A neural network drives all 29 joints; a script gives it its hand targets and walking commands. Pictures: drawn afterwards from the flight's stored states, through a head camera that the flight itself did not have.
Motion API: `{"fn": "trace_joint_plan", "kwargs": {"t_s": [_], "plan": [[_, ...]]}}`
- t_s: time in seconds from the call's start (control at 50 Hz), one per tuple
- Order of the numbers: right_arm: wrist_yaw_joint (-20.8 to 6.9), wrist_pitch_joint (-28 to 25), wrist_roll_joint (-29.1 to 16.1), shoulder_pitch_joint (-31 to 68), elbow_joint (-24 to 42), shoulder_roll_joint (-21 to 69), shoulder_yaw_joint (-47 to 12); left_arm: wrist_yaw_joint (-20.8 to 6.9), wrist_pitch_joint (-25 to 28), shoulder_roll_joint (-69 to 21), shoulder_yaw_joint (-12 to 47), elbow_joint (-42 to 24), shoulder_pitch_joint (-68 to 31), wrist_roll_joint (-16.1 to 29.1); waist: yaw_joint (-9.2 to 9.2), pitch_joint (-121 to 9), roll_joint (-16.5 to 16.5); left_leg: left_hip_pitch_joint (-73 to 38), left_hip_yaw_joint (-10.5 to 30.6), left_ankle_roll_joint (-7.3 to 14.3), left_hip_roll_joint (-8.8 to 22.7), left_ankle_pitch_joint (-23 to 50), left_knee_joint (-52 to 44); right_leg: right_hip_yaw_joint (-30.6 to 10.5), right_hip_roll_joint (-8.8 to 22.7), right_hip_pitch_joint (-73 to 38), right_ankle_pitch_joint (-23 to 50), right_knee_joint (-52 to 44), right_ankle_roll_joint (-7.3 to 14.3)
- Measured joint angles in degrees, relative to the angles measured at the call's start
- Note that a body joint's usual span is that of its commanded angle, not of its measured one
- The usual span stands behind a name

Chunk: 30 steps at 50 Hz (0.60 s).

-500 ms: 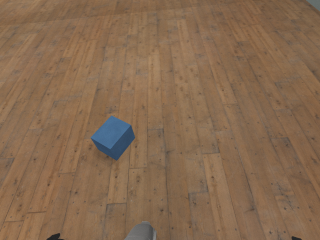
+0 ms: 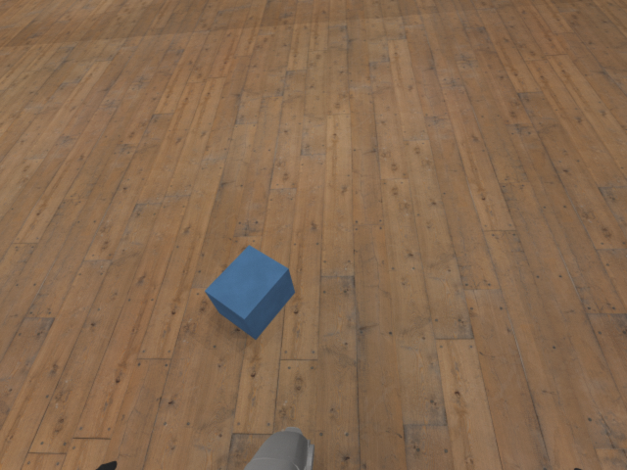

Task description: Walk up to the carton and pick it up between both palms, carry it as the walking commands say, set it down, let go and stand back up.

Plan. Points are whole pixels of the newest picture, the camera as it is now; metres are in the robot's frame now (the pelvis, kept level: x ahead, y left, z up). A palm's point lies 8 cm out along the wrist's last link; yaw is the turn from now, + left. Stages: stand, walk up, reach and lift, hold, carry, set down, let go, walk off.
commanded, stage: walk up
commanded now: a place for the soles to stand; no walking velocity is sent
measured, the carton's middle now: (252, 291) +0.72 +0.32 -0.68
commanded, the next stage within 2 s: none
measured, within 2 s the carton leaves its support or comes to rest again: neither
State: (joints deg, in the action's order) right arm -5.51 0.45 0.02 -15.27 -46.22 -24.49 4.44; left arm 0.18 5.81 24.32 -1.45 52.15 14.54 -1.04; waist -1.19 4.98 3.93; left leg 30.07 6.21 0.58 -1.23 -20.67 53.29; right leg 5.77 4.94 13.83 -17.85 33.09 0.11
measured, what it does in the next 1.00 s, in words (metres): walks ahead: left foot, then right foot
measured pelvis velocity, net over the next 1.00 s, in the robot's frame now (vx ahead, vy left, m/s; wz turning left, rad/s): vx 0.22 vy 0.14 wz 0.10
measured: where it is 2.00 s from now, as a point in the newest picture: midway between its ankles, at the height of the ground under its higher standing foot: (303, 446)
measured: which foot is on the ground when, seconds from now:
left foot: up 0.00-0.12, down 0.14-0.42, up 0.44-0.72, down 0.74-1.00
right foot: down 0.00-0.14, up 0.16-0.40, down 0.42-0.74, up 0.76-1.00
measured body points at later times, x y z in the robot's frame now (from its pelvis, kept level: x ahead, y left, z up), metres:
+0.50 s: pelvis +0.13 +0.06 -0.01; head +0.16 +0.04 +0.44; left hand +0.19 +0.39 -0.10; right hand +0.21 -0.26 -0.13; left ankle +0.14 +0.19 -0.70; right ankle +0.17 -0.07 -0.73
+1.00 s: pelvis +0.22 +0.14 -0.01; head +0.27 +0.14 +0.44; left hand +0.28 +0.47 -0.12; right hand +0.32 -0.19 -0.12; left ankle +0.27 +0.26 -0.73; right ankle +0.26 +0.00 -0.70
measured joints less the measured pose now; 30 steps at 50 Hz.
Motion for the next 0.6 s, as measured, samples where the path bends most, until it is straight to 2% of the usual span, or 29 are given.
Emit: {"fn": "trace_joint_plan", "kwargs": {"t_s": [0.12,0.16,0.2,0.24,0.34,0.4,0.42,0.46,0.5,0.6], "plan": [[-0.5,0.0,0.0,-0.2,0.0,-0.1,0.0,0.0,-0.4,0.0,0.0,0.0,0.0,0.0,-0.09,-0.2,-0.5,-4.1,0.0,0.0,1.6,4.7,-11.8,0.2,2.0,-4.0,-3.9,1.4,-2.5],[0.6,-0.4,0.0,-0.3,-0.1,-0.5,0.1,0.0,-1.2,0.0,0.0,0.0,-0.8,0.0,-0.31,0.3,-0.7,-6.2,-0.1,-0.1,1.1,5.7,-12.9,-0.2,3.1,-1.2,-7.3,11.6,-1.7],[1.2,-0.4,0.0,-0.5,-0.7,0.1,-0.2,0.0,-2.0,0.0,0.0,-0.1,-2.7,0.0,-0.29,1.1,-1.9,-6.6,0.0,-0.5,-0.2,5.6,-11.8,-1.5,2.2,3.7,-9.8,22.7,-0.9],[1.5,-0.4,0.0,-0.5,-0.7,0.1,-0.4,0.0,-2.0,0.1,0.0,-0.3,-2.9,0.0,-0.23,1.3,-2.3,-8.0,0.1,-0.3,-0.2,5.6,-13.2,-1.6,0.3,7.3,-10.1,25.6,-0.6],[2.0,-0.4,0.0,-0.5,-0.7,0.2,-0.4,0.0,-2.1,0.1,0.0,-0.3,-2.9,0.0,-0.15,1.3,-2.4,-11.0,0.0,0.4,-0.6,4.8,-15.6,-1.7,-2.1,9.9,-11.1,19.2,-0.6],[1.6,-0.3,0.0,-0.5,-0.6,0.2,-0.4,0.0,-1.6,0.2,0.0,-0.3,-2.6,0.0,-0.07,0.6,-2.3,-10.9,0.0,0.4,-1.0,3.6,-15.3,-1.9,-2.8,8.1,-7.2,8.6,-0.4],[1.6,-0.2,0.0,-0.5,-0.6,0.2,-0.4,0.0,-0.9,0.4,0.0,-0.3,-2.3,0.0,-0.08,0.3,-2.4,-10.2,0.0,0.4,-1.4,2.3,-13.6,-1.8,-2.8,7.0,-5.0,4.7,-0.1],[1.9,-0.1,0.0,-0.5,-0.3,0.2,-0.4,0.0,-0.4,0.2,0.0,-0.2,-1.4,0.0,-0.09,0.3,-1.9,-7.8,0.0,0.4,-1.6,-0.5,-6.0,-1.5,-2.6,6.5,2.2,4.5,0.4],[1.8,-0.1,0.0,-0.5,-0.2,0.1,-0.4,0.0,-0.4,0.1,0.0,-0.2,-0.4,0.0,-0.1,0.3,-1.1,-5.0,0.0,0.4,-1.6,-0.7,-0.3,-1.3,-2.1,5.2,2.0,4.2,0.4],[0.5,-0.1,0.0,-0.5,-0.2,0.1,-0.4,0.0,-0.4,0.1,0.0,-0.3,0.4,0.0,-0.14,0.3,-0.1,-0.4,0.1,0.4,-0.9,-0.7,0.4,-1.3,0.0,1.4,-0.2,1.8,0.2]]}}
